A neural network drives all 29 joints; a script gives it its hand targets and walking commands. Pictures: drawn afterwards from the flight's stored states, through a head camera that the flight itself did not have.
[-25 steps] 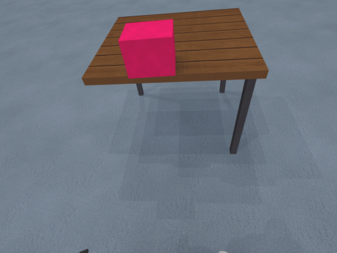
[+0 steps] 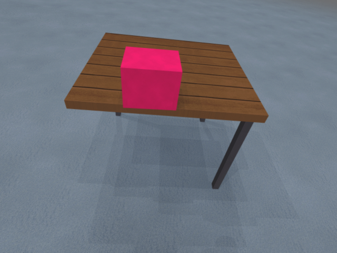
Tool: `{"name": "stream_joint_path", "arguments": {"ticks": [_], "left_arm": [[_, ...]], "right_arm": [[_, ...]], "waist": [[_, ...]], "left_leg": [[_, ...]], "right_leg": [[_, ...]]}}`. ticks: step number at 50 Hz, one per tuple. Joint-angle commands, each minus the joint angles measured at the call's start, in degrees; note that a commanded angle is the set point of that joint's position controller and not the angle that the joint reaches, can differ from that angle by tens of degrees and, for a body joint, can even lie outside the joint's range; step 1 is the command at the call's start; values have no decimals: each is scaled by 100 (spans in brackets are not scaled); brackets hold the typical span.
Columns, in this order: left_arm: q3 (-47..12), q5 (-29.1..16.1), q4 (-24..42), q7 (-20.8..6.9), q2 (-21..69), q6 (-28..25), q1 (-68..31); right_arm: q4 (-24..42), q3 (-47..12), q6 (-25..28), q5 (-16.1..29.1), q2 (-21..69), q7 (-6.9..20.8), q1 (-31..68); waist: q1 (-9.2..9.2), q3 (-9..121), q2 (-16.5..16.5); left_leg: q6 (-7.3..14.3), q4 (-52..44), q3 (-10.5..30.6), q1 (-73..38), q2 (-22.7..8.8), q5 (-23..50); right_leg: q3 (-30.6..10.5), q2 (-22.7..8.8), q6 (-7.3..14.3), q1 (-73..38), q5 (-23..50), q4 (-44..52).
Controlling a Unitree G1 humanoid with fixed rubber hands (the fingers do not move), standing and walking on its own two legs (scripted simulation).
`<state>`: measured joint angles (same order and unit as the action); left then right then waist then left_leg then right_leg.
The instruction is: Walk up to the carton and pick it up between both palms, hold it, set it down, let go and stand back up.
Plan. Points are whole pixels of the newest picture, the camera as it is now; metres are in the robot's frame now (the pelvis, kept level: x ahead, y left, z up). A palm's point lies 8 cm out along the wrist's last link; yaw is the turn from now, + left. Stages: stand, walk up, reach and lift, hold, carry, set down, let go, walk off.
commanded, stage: walk up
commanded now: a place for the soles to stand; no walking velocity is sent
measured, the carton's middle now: (151, 78) +0.78 +0.09 +0.04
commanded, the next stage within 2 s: none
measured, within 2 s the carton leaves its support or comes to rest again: neither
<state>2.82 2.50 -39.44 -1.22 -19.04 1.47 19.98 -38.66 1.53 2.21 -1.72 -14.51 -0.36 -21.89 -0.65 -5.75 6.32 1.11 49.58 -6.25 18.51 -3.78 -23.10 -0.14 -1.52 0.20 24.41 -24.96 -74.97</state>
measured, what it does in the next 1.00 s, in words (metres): walks ahead: right foot, then left foot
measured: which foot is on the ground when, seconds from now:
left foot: down 0.00-0.34, up 0.36-0.70, down 0.72-1.00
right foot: up 0.00-0.30, down 0.32-1.00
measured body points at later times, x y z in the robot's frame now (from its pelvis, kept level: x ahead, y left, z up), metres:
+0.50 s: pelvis +0.16 -0.05 +0.01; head +0.16 -0.08 +0.46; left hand +0.27 +0.22 -0.08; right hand +0.22 -0.32 -0.13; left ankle +0.12 +0.09 -0.62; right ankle +0.21 -0.18 -0.70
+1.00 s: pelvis +0.22 -0.01 -0.01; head +0.27 +0.03 +0.44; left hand +0.34 +0.26 -0.14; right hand +0.37 -0.28 -0.08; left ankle +0.34 +0.12 -0.70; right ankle +0.20 -0.14 -0.70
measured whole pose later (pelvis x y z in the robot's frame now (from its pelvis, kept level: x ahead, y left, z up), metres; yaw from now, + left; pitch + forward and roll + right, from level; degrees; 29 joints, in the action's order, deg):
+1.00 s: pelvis +0.22 -0.01 -0.01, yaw -1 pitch -4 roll +0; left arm 1.9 0.0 -38.6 0.4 -20.2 3.4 13.4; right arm -34.8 0.9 -1.4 -0.9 -14.3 -1.0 -10.0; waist 0.1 -9.6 6.4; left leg -0.4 47.2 -1.8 29.8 -2.3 -13.9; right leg 0.8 -2.0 -0.2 18.6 -29.8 -51.9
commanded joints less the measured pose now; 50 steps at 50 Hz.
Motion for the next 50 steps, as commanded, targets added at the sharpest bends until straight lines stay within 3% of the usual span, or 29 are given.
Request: {"name": "stream_joint_path", "arguments": {"ticks": [1, 5, 9, 11, 13, 14, 15, 16, 17, 18, 19, 20, 22, 23, 27, 29, 31, 33, 34, 35, 36, 37, 38, 39, 41, 45, 47, 49, 50], "left_arm": [[181, -85, 563, -68, -424, -78, -18], [170, -77, 650, -156, -295, -99, -469], [134, -136, 815, -215, -114, -240, -909], [128, -112, 835, -198, -27, -310, -910], [198, -59, 710, -125, -72, -405, -301], [299, -46, 538, -77, -263, -454, 338], [399, 2, 396, -2, -540, -482, 967], [495, 69, 395, 88, -997, -475, 1293], [553, 4, 525, 159, -1366, -418, 1126], [599, -109, 466, 234, -1383, -346, 1006], [498, -127, 490, 266, -1228, -336, 906], [431, -108, 513, 275, -1097, -344, 863], [278, -43, 539, 263, -890, -432, 621], [257, -49, 527, 233, -845, -474, 422], [226, -14, 553, 179, -784, -520, -351], [165, -52, 646, 217, -674, -520, -485], [105, -120, 745, 191, -669, -474, -535], [45, -221, 738, 150, -700, -342, -538], [12, -238, 763, 130, -600, -297, -321], [-56, -249, 732, 105, -433, -254, 41], [-106, -306, 825, 87, -302, -185, 252], [-99, -337, 775, 144, -347, -11, 576], [20, -297, 648, 206, -658, 180, 543], [45, -250, 654, 201, -741, 236, 312], [118, -258, 566, 202, -784, 190, 196], [113, -242, 430, 220, -723, 143, 353], [150, -262, 354, 169, -708, 103, 508], [174, -271, 338, 100, -718, -11, 603], [205, -224, 369, 86, -872, -58, 341]], "right_arm": [[436, 303, 206, -22, -1142, -35, 224], [294, 316, 279, -112, -1265, -95, -12], [200, 354, 243, -116, -1396, -81, -269], [154, 349, 196, -59, -1370, -55, -399], [184, 308, 88, -37, -1387, -35, -303], [212, 224, 46, -52, -1220, -5, -362], [232, 94, 34, -85, -912, 25, -568], [396, -32, 49, -15, -562, 86, -823], [598, 49, -38, 35, -749, 122, -852], [603, 184, -191, -25, -1173, 81, -439], [646, 244, -234, -71, -1244, 65, -188], [715, 259, -220, -79, -1129, 56, 111], [705, 261, -171, -67, -907, 77, 108], [698, 252, -155, -49, -833, 92, 27], [616, 280, -227, 31, -687, 189, -79], [619, 249, -240, 55, -561, 177, 161], [531, 231, -141, 77, -515, 151, 88], [378, 286, -67, 96, -667, 116, -211], [395, 351, -59, 68, -862, 84, -245], [432, 407, -39, 41, -1102, 38, -240], [612, 463, -36, 16, -1453, -8, 23], [769, 487, -97, 102, -1654, -48, 350], [780, 525, -190, 202, -1744, -91, 743], [854, 472, -220, 230, -1585, -103, 1090], [863, 405, -228, 137, -1408, -130, 989], [821, 369, -257, 74, -1260, -122, 1068], [888, 354, -290, 60, -1256, -109, 1255], [953, 269, -325, 113, -1068, -62, 1495], [1022, 188, -333, 156, -814, -30, 1386]], "waist": [[1, -829, -1954], [-102, -547, -1732], [-267, -142, -1624], [-291, 119, -1541], [57, 364, -1196], [324, 666, -724], [548, 1217, -127], [645, 1468, 815], [594, 1302, 1050], [726, 1056, 583], [708, 712, 375], [758, 258, 251], [543, -223, 256], [406, -321, 276], [67, -333, 927], [41, -585, 916], [0, -70, 967], [-176, 399, 374], [-171, 493, 12], [-174, 859, -584], [-78, 1121, -1252], [59, 1319, -1598], [62, 1199, -1681], [82, 725, -1788], [14, 633, -1898], [81, 828, -2343], [279, 1095, -2426], [493, 1193, -1924], [373, 1115, -1229]], "left_leg": [[1173, -3949, 2569, 328, -1579, -1274], [1395, -3841, 2207, -235, -1758, -571], [1242, -3260, 1411, -802, -1469, 384], [1100, -2853, 1050, -750, -1283, 1045], [967, -2013, 751, -379, -1187, 1565], [806, -1042, 373, -42, -946, 1825], [545, 317, -47, 322, -599, 1693], [220, 1648, -228, 1197, -175, 877], [-49, 2162, 180, 2066, 325, -1092], [-19, 2715, 684, 2276, 46, -1213], [-43, 2831, 768, 2587, 30, -1058], [-63, 2902, 765, 2697, -54, -878], [-138, 2653, 967, 2317, -175, -416], [-149, 2518, 1024, 2071, -183, -303], [-240, 1409, 921, 1358, -269, -125], [-196, 417, 856, 892, -240, 365], [-163, -464, 528, 65, -31, 971], [-58, -1324, 224, -1201, 305, 2231], [34, -1513, 454, -1639, 330, 2597], [157, -1659, 930, -1891, 61, 2693], [527, -1897, 2134, -1708, -945, 2671], [1199, -2682, 3470, -787, -1870, 1478], [1604, -3182, 3767, 44, -1949, -395], [1565, -3363, 3648, 306, -1667, -963], [1208, -3197, 3152, 7, -1273, -414], [1063, -2953, 3075, -196, -1258, 83], [839, -2736, 2680, -87, -1141, 139], [299, -2204, 1825, 463, -743, 110], [35, -1628, 1344, 596, -377, -198]], "right_leg": [[-477, -368, -134, 1305, 444, 435], [-412, -546, -97, 1447, 752, 1335], [-12, -491, -11, 956, 885, 2876], [373, -203, 57, 255, 1030, 3405], [689, 87, 192, -873, 1470, 4080], [627, 248, 251, -1751, 1522, 4104], [156, -2, 383, -2631, 1251, 4103], [-1732, -1089, 899, -3063, 199, 4474], [-4178, -2249, 1626, -2992, -817, 5618], [-4682, -2541, 2032, -2745, -1807, 6045], [-4468, -2459, 1943, -2695, -1564, 6020], [-3823, -2336, 1826, -2286, -894, 5967], [-2773, -2047, 1540, -1409, 758, 5796], [-2456, -1904, 1526, -1039, 1052, 5784], [-1495, -1782, 1572, -180, 784, 5753], [-807, -1594, 1388, 54, 2638, 5378], [-223, -1262, 1102, -11, 3764, 4659], [20, -1036, 789, 349, 3081, 3780], [-87, -985, 593, 497, 2555, 3457], [79, -801, 382, 446, 1891, 2983], [513, -373, 86, 472, 627, 2211], [262, -90, -84, -81, -1323, 1696], [9, -262, -100, -381, -1567, 1279], [-67, -244, -118, -194, -1269, 1362], [-130, -199, -100, 98, -1136, 1597], [-168, -236, -70, -10, -926, 1938], [-15, -207, 56, -616, -325, 3065], [-327, -290, 292, -1283, 515, 4336], [-1171, -730, 522, -1002, -136, 4867]]}}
